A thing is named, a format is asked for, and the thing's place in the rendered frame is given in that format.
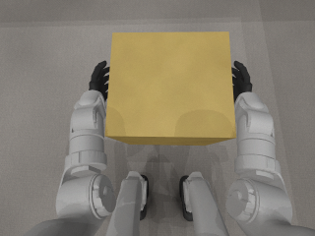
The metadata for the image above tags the left robot foot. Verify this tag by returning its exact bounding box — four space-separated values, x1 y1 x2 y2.
140 174 149 220

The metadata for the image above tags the right robot hand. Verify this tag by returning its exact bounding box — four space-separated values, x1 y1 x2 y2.
231 60 253 103

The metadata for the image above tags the right robot upper arm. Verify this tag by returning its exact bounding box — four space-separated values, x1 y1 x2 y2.
225 178 315 236

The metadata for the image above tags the carton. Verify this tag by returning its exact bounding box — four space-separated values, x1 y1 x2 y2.
104 31 236 146

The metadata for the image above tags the left robot upper arm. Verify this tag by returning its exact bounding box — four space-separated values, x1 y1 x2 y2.
23 173 117 236

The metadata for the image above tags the left robot hand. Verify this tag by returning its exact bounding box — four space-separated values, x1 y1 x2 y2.
89 60 110 101

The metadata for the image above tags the robot left thigh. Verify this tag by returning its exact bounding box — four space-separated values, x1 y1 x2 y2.
105 176 148 236

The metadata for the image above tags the robot right forearm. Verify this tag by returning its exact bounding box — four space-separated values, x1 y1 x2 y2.
234 91 289 198

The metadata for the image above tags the robot left forearm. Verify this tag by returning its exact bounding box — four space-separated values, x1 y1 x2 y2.
55 89 107 214

